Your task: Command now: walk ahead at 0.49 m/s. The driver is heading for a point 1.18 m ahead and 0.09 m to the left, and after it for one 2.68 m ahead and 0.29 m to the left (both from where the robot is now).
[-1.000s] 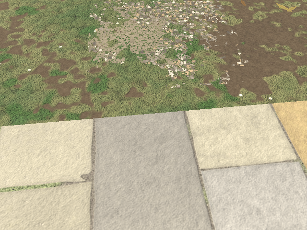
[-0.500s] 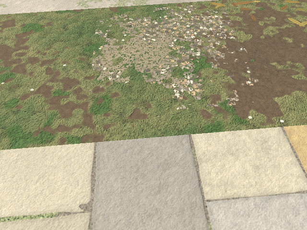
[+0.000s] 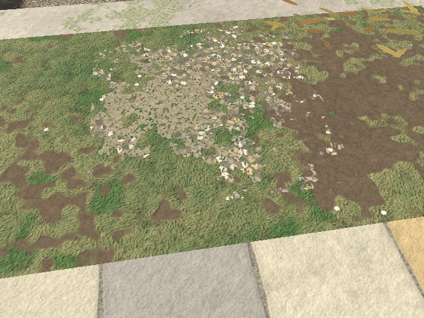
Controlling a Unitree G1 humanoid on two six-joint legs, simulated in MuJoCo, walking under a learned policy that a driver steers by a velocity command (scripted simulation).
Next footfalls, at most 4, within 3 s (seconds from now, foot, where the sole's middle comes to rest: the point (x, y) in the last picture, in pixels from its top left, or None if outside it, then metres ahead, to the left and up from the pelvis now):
0.30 right None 0.34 -0.17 -0.78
0.86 left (191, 279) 0.65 0.07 -0.78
1.42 right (252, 200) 0.96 -0.16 -0.78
2.00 left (183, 152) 1.22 0.11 -0.78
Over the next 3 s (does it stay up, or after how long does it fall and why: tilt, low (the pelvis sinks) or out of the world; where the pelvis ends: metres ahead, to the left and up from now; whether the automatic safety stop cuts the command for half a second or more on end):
stays up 1.24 -0.03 -0.01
